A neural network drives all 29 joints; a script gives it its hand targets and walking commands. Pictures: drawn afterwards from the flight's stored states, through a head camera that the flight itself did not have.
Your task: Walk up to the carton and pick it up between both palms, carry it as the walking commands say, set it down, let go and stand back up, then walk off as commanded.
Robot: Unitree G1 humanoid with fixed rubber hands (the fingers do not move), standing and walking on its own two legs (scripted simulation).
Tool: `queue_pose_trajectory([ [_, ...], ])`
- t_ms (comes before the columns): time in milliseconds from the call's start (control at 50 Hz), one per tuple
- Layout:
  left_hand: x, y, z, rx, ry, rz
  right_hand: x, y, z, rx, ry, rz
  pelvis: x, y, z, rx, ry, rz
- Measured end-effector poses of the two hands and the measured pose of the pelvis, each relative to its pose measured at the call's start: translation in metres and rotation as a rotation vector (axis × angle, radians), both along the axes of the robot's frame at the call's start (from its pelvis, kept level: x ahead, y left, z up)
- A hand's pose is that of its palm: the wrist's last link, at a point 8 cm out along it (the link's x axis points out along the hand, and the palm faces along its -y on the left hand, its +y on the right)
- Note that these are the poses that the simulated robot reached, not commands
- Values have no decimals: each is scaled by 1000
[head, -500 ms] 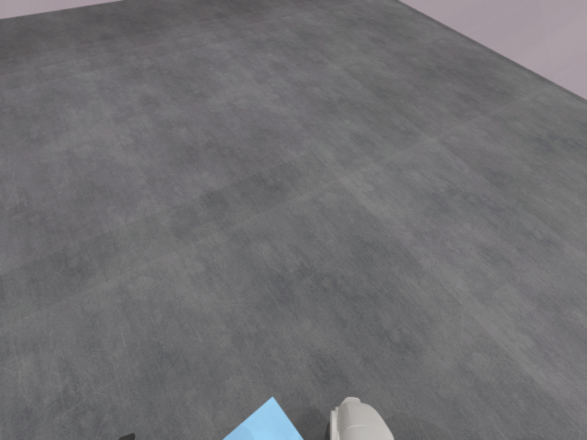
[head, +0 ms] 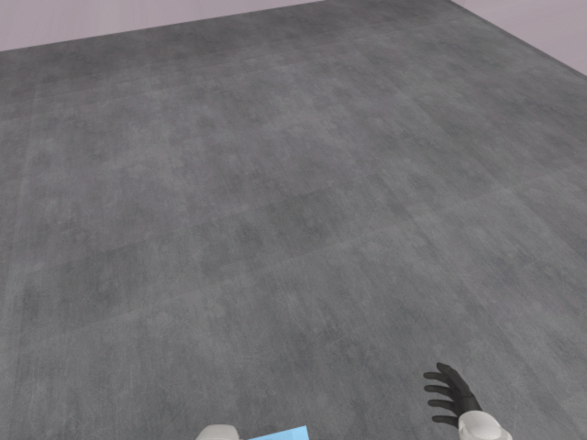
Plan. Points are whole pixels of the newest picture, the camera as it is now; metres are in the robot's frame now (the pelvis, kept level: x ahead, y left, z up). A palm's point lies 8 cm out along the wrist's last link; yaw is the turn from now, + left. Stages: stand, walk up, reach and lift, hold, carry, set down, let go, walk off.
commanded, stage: walk off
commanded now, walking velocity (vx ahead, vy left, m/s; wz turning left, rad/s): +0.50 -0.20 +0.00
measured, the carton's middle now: out of the picture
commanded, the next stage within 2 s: stand in 1.94 s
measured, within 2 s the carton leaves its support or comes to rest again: rests again in 1.48 s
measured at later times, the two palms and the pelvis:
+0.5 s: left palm out of the picture +0.10 +0.29 -0.16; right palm out of the picture +0.12 -0.23 -0.17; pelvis +0.10 +0.03 -0.04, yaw +0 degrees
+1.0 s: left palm (141, 349) +0.27 +0.31 -0.17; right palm (424, 348) +0.30 -0.19 -0.13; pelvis +0.24 +0.06 -0.02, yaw +0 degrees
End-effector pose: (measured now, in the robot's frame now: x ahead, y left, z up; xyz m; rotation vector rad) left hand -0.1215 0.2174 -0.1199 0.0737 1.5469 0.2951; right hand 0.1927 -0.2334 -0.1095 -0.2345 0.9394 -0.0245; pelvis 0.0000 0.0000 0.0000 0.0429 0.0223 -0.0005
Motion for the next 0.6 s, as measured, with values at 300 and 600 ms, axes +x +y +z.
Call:
queue_pose_trajectory([
  [300,7,-20,10,-85,168,96,128,100,15,104,-114,133,57,29,2,42,48,39],
  [600,318,74,-43,88,-383,-218,-119,-36,-73,-110,578,-262,134,12,-52,-28,-41,17],
])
